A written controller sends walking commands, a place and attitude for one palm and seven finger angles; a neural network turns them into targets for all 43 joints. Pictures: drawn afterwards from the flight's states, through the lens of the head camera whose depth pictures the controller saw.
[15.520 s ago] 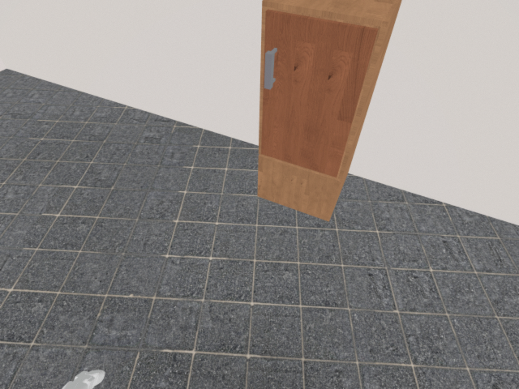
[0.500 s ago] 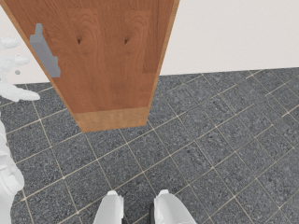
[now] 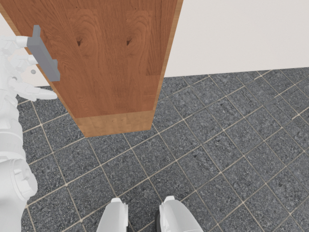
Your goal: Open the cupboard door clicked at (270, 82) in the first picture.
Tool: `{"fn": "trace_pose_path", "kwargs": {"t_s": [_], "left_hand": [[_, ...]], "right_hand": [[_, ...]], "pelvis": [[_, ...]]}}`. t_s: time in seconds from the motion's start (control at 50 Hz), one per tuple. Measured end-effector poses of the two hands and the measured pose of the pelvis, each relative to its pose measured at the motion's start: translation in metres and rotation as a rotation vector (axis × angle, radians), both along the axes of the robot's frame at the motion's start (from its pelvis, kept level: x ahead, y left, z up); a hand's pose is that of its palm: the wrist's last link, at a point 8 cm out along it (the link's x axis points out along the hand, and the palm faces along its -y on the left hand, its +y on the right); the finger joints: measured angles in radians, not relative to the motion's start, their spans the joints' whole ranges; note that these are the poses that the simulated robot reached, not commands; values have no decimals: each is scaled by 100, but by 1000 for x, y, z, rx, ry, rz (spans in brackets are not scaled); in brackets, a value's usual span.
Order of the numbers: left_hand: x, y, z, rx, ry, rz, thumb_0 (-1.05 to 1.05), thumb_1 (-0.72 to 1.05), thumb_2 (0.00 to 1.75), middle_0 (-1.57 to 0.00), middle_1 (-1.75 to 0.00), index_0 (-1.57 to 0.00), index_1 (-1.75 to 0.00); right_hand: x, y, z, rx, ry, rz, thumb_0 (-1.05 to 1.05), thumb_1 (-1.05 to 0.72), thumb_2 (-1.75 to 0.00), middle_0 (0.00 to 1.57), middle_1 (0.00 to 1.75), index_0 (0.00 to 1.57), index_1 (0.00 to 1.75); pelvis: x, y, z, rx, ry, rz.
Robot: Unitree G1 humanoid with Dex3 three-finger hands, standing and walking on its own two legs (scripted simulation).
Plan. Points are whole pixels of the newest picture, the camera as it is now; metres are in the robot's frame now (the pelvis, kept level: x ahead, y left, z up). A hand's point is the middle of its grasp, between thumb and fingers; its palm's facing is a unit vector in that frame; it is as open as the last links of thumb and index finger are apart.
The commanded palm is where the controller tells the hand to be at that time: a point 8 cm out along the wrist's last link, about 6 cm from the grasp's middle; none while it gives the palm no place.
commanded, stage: slide the fingers in behind the handle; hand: left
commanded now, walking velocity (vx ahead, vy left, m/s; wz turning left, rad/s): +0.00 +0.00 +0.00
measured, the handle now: (46, 54) +0.54 +0.25 +0.06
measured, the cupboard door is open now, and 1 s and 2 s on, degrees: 0 0 5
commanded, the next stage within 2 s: close the thumb around the handle in 0.82 s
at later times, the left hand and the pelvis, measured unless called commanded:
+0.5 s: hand (46, 75) +0.48 +0.24 +0.06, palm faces +0.11 -0.99 -0.02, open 14.0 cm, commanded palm +0.46 +0.28 +0.06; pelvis +0.01 +0.00 +0.01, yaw +0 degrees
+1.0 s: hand (40, 74) +0.48 +0.25 +0.06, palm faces +0.12 -0.99 -0.01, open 13.9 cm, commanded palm +0.46 +0.29 +0.06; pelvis +0.00 +0.00 +0.00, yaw +0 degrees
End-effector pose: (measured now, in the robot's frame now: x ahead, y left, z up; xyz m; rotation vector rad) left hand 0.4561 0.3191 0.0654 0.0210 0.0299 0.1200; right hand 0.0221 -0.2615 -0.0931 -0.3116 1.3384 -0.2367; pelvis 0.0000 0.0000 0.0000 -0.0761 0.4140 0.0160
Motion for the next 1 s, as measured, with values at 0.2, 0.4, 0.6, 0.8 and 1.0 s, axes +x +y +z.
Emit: {"fn": "trace_pose_path", "kwargs": {"t_s": [0.2,0.4,0.6,0.8,1.0], "left_hand": [[2,-13,-7,-13,36,-7,-1,-50,30,-30,-120,-30,-120],[-2,-23,1,-7,1,-10,-1,-50,30,-30,-120,-30,-120],[-5,-25,-2,0,-13,15,-1,-50,30,-30,-120,-30,-120],[-3,-18,-4,-4,10,1,-1,-50,30,-30,-120,-30,-120],[-5,-15,-4,-12,6,1,-1,-48,31,-30,-120,-30,-121]], "right_hand": [[3,1,2,8,-6,-12,1,-90,-90,21,30,21,30],[10,1,2,22,-22,-9,1,-90,-90,21,30,21,30],[15,0,0,16,-47,9,1,-90,-90,21,30,21,30],[7,-1,-1,9,-28,-1,1,-90,-90,21,30,21,30],[3,0,1,4,-17,-4,1,-90,-90,21,30,21,30]], "pelvis": [[4,0,3,5,-6,-3],[6,0,5,8,-19,-1],[3,-1,3,10,-21,1],[0,-1,1,8,-13,-1],[1,1,2,4,-17,0]]}}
